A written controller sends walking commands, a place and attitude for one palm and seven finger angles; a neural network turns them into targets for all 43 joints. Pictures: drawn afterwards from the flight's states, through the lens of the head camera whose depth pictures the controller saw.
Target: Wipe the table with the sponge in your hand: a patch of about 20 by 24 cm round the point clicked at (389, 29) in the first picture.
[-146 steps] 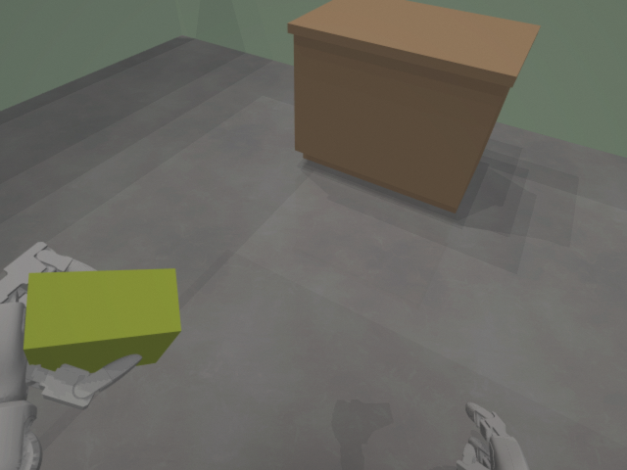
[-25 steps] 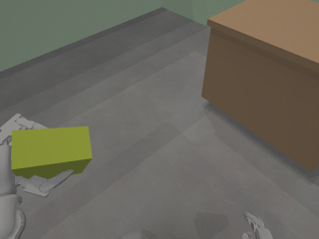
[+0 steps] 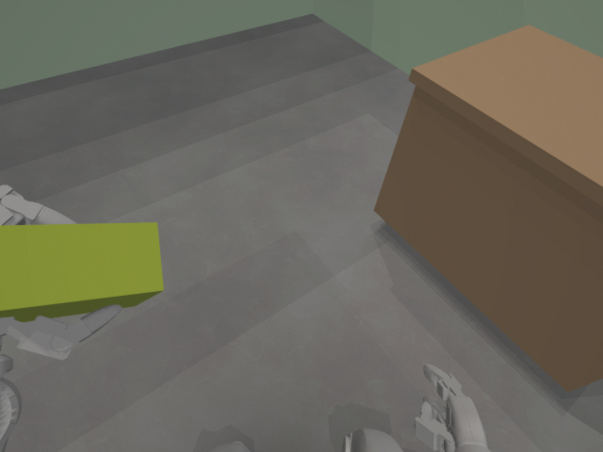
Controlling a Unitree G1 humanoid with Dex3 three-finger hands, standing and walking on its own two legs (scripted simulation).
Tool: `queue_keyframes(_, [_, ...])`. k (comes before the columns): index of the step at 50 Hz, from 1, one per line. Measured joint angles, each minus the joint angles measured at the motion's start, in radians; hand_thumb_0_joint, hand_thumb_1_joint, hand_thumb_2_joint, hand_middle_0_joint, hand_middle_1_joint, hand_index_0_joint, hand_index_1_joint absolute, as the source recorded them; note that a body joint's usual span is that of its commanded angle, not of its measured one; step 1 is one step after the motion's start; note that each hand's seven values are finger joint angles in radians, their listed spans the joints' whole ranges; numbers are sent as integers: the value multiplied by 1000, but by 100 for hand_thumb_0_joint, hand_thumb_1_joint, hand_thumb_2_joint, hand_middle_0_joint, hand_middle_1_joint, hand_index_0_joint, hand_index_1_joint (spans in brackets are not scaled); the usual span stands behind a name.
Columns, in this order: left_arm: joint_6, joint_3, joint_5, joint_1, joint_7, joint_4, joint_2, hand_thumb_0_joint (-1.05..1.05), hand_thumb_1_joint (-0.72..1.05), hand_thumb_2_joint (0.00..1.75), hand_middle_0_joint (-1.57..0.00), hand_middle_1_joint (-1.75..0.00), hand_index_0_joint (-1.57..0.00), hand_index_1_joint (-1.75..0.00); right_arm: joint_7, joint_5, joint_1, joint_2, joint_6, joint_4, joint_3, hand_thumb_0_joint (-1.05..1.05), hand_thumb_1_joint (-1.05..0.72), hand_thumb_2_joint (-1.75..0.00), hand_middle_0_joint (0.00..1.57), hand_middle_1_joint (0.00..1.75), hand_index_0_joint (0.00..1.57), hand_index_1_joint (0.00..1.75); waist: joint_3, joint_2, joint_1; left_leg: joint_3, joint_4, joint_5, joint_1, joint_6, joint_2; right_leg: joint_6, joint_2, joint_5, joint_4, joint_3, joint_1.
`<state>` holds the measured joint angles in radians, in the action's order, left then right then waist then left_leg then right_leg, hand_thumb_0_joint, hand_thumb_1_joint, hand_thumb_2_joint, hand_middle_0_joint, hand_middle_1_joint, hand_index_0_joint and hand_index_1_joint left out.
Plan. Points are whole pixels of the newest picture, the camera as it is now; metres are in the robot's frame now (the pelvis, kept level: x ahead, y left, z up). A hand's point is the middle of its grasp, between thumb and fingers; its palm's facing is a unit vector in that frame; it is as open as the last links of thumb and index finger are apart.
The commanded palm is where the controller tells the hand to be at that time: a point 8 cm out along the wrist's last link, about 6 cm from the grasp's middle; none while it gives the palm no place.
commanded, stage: walk to a spot facing it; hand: left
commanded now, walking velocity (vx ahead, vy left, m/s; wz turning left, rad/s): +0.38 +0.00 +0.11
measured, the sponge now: (101, 273) +0.25 +0.21 +0.16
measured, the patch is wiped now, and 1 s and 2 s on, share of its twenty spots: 0.00 0.00 0.00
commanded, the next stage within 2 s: turn to face it in 1.42 s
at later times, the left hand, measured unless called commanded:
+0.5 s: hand (155, 212) +0.32 +0.18 +0.17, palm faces +0.41 -0.80 -0.43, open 10.3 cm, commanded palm +0.24 +0.24 +0.19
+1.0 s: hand (113, 131) +0.39 +0.23 +0.22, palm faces +0.56 -0.71 -0.43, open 10.3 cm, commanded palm +0.34 +0.28 +0.19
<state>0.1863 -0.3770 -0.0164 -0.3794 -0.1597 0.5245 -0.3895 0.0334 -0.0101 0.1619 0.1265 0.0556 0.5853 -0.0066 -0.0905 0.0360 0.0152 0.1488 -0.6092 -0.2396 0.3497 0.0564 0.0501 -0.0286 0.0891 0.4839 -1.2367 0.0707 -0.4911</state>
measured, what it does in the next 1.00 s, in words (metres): walks ahead: right foot, then left foot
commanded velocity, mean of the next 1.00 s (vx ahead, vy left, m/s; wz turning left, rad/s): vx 0.37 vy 0.00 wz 0.20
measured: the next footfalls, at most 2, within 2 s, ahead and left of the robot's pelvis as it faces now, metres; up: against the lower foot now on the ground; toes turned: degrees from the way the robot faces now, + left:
right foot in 0.28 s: +0.16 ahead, -0.16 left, +0.00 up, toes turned -7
left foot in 0.68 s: +0.28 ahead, +0.09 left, +0.00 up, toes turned +20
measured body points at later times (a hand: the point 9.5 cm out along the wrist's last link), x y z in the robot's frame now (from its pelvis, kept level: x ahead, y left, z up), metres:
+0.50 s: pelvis +0.12 -0.06 +0.01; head +0.15 -0.06 +0.46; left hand +0.29 +0.22 +0.20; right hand +0.31 -0.31 -0.08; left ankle +0.13 +0.07 -0.65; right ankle +0.12 -0.16 -0.73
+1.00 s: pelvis +0.24 -0.03 +0.02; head +0.27 -0.02 +0.47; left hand +0.36 +0.27 +0.24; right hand +0.45 -0.17 -0.08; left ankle +0.24 +0.08 -0.73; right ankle +0.33 -0.17 -0.68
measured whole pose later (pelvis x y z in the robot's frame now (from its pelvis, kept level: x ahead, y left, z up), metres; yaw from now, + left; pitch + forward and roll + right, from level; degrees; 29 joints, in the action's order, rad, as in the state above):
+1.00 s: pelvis +0.24 -0.03 +0.02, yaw +12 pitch +0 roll -2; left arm 0.24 -0.36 -0.03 -0.51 -0.14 0.63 -0.38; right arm 0.03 0.00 0.20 0.10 0.11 0.61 -0.04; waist -0.05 -0.03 -0.03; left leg 0.11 -0.46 -0.22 0.25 0.02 0.07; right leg -0.05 0.11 0.34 -0.86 0.12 -0.50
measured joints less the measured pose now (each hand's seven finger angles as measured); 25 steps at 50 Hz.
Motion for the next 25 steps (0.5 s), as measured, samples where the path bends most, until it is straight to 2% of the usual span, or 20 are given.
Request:
queue_keyframes(3, [22, 0, -6, -68, 9, 96, 1, -1, -50, 100, -71, -135, -72, -135, -15, 1, 14, -28, 33, -3, -22, 1, -90, -90, 20, 30, 20, 30, 1, -15, -10, -15, 56, 13, -31, -11, 11, -8, 24, -92, 112, 9, -63])
queue_keyframes(6, [57, -1, -9, -126, 16, 139, 0, -1, -50, 100, -71, -135, -72, -135, -16, 5, 39, -32, 52, 8, -28, 1, -90, -90, 20, 30, 21, 30, 17, -49, -30, -33, 107, 20, -67, -25, 23, -17, 33, -141, 278, 32, -48])
queue_keyframes(9, [75, -14, -13, -142, 19, 90, -1, -1, -50, 100, -71, -135, -72, -135, -4, 6, 60, -21, 49, 27, -26, 1, -90, -90, 21, 30, 21, 30, 47, -84, -49, -50, 133, 12, -97, -41, 33, -25, 20, -129, 424, 58, 13])
queue_keyframes(13, [42, -21, -9, -96, 13, -50, 11, -1, -50, 100, -71, -135, -72, -135, 18, 3, 75, 8, 30, 39, -18, 1, -90, -90, 21, 30, 21, 30, 77, -101, -62, -68, 65, -53, -102, -68, 38, -23, -15, -134, 642, 101, 156])
queue_keyframes(14, [28, -17, -5, -77, 10, -78, 15, -1, -50, 100, -71, -135, -72, -135, 21, 0, 75, 20, 25, 37, -15, 1, -90, -90, 21, 30, 21, 30, 80, -100, -61, -72, 3, -95, -82, -60, 40, 2, -21, -192, 687, 103, 181])
queue_keyframes(15, [13, -3, 2, -51, 9, -105, 31, -1, -50, 100, -71, -135, -72, -135, 24, -2, 67, 37, 18, 43, -9, 1, -90, -90, 21, 30, 21, 30, 77, -106, -59, -87, -108, -159, -46, -51, 40, 26, -21, -262, 668, 109, 177])
queue_keyframes(17, [-19, 48, 5, -2, 11, -148, 80, -1, -50, 100, -71, -135, -72, -135, 29, -1, 45, 79, 5, 75, 5, 1, -90, -90, 21, 30, 21, 30, 60, -118, -48, -128, -371, -212, 41, -52, 16, 53, -14, -217, 611, 134, 190])
queue_keyframes(20, [-32, 100, 7, -10, 21, -141, 121, -1, -50, 100, -71, -135, -72, -135, 26, 0, 28, 121, -10, 94, 23, 1, -90, -90, 20, 30, 20, 30, 48, -99, -31, -119, -599, -158, 142, -70, 4, 57, -8, -170, 638, 150, 239])
queue_keyframes(22, [-21, 106, 9, -50, 27, -89, 106, -1, -50, 100, -71, -135, -72, -135, 27, 1, 19, 134, -17, 80, 35, 1, -90, -90, 20, 30, 20, 30, 33, -75, -11, -107, -637, -123, 192, -80, 13, 55, -7, -179, 678, 157, 268])
queue_keyframes(25, [7, 77, 8, -101, 28, 3, 43, -1, -50, 100, -71, -136, -72, -135, 28, 2, 25, 140, -20, 40, 55, 1, -90, -90, 20, 30, 20, 30, 9, -37, 11, -77, -510, -83, 217, -84, 37, 55, -2, -187, 737, 172, 308])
